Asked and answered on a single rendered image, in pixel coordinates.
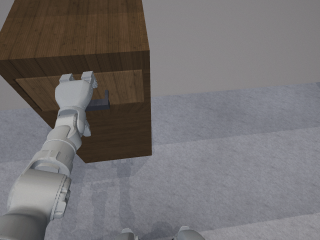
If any left robot hand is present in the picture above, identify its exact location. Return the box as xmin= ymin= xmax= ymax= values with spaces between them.
xmin=55 ymin=71 xmax=98 ymax=137

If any robot left shin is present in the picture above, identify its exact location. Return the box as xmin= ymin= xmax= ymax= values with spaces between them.
xmin=121 ymin=228 xmax=134 ymax=234

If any robot left forearm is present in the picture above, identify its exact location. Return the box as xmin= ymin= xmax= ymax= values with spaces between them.
xmin=7 ymin=106 xmax=86 ymax=212

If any robot right shin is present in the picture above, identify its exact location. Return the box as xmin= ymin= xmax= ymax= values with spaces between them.
xmin=178 ymin=226 xmax=190 ymax=233

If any drawer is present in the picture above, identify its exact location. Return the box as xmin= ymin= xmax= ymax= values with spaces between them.
xmin=15 ymin=69 xmax=144 ymax=111

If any handle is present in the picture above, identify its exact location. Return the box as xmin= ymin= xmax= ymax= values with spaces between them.
xmin=85 ymin=90 xmax=110 ymax=112

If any robot left upper arm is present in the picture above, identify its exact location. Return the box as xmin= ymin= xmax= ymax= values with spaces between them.
xmin=0 ymin=168 xmax=72 ymax=240

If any robot shin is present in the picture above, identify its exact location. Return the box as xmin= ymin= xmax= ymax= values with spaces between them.
xmin=178 ymin=226 xmax=190 ymax=233
xmin=121 ymin=228 xmax=134 ymax=234

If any cabinet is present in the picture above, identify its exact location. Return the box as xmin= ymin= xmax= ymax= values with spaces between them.
xmin=0 ymin=0 xmax=152 ymax=163

